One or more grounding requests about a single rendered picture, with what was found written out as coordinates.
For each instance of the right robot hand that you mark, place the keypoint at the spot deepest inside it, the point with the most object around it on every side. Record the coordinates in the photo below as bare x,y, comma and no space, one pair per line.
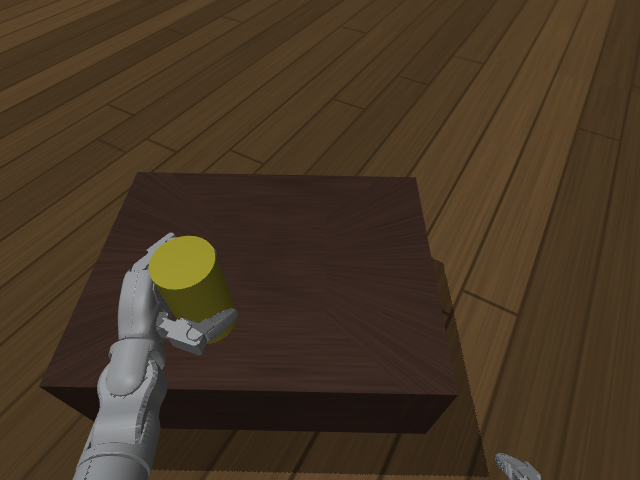
515,469

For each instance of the can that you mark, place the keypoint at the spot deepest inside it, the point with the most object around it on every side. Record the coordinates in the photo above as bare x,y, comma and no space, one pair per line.
187,273

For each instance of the left robot arm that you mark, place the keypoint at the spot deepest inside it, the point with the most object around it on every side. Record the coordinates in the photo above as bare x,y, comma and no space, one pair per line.
123,440

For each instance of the left robot hand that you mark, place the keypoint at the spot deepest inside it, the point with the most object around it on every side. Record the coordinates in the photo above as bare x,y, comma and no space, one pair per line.
143,312

